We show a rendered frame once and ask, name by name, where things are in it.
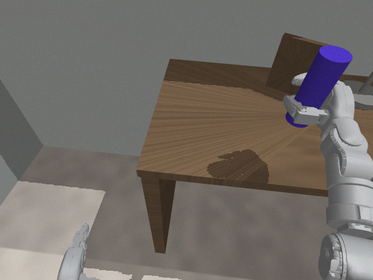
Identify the right robot hand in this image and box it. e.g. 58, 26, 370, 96
282, 73, 355, 130

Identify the right robot arm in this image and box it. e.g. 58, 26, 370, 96
318, 118, 373, 280

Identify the left robot hand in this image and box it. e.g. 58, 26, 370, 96
57, 223, 99, 280

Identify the desk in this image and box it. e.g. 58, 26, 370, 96
136, 59, 373, 254

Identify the desk lamp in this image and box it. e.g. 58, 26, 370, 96
342, 72, 373, 110

